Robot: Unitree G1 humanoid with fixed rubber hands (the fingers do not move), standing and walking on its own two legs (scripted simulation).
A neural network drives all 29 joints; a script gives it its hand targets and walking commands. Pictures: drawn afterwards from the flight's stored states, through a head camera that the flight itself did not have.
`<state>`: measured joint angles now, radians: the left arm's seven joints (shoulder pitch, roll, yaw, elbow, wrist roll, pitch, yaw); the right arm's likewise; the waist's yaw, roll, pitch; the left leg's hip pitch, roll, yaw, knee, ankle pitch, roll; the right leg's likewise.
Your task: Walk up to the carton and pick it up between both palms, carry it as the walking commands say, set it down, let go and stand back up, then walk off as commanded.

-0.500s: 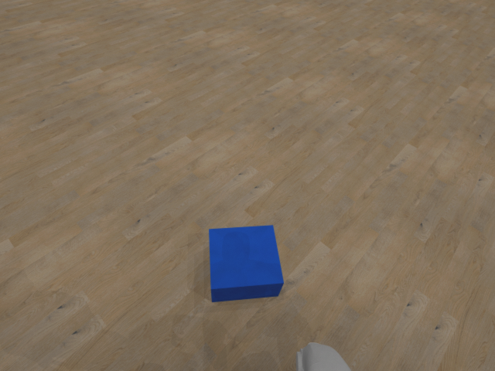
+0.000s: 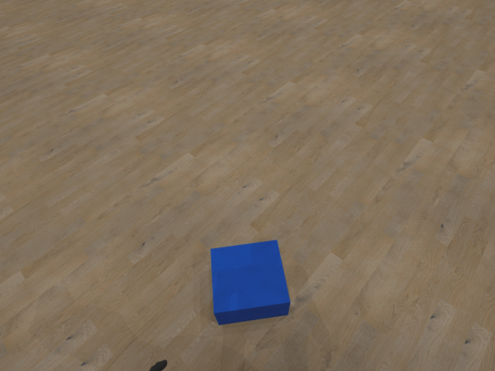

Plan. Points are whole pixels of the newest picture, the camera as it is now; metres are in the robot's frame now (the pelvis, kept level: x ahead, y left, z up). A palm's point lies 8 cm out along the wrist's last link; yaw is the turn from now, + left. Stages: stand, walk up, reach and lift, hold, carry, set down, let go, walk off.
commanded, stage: walk up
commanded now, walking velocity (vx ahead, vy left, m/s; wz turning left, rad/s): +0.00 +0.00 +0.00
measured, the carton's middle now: (248, 281) +0.53 +0.04 -0.70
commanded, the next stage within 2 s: stand in 1.26 s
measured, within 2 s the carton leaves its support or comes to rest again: neither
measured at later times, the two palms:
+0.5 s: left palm out of the picture -0.02 +0.22 -0.14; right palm out of the picture +0.01 -0.19 -0.14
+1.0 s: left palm out of the picture +0.10 +0.22 -0.16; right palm (398, 357) +0.15 -0.23 -0.14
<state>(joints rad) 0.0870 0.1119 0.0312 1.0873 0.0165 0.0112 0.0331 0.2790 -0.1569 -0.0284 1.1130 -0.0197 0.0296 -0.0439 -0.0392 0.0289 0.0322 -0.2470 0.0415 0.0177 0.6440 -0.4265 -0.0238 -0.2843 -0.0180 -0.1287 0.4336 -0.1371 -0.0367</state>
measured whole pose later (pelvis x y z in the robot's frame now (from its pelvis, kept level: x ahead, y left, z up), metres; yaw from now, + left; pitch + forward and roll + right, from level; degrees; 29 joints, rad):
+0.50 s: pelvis +0.02 +0.01 +0.00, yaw +0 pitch -2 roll +0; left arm 0.32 0.12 0.02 1.18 0.02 -0.01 0.03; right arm 0.30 -0.12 -0.01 1.12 -0.02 -0.01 -0.04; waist 0.02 -0.01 0.04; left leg -0.11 0.00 0.03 0.41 -0.28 0.01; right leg -0.22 -0.05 -0.10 0.42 -0.17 0.00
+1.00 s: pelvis +0.10 +0.01 +0.00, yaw +1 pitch -1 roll -1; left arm 0.24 0.14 0.01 1.14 0.00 0.00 0.04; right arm 0.19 -0.18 -0.02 1.07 -0.01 0.00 -0.04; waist 0.01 -0.02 0.05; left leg -0.24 0.02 0.06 0.52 -0.23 0.00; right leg -0.16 -0.02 -0.11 0.49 -0.32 -0.01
